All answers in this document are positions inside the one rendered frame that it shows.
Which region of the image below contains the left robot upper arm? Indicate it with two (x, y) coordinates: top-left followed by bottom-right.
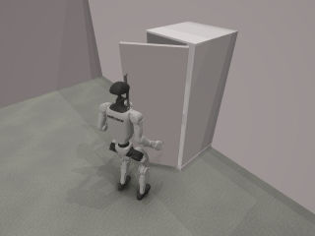
(97, 102), (111, 132)

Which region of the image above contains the right robot foot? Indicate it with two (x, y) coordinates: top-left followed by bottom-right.
(137, 184), (151, 201)

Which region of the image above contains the handle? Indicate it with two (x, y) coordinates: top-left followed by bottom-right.
(123, 73), (130, 107)

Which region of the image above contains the robot right hand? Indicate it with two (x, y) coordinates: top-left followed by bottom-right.
(155, 141), (163, 151)

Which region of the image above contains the right robot upper arm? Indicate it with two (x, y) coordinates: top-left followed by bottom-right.
(129, 110), (144, 145)

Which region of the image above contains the fridge door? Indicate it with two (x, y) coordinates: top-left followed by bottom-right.
(118, 41), (189, 167)

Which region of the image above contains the right robot forearm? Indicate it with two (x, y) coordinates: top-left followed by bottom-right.
(141, 136), (158, 148)

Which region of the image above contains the right robot shin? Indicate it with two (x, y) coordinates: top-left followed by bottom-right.
(139, 166), (150, 195)

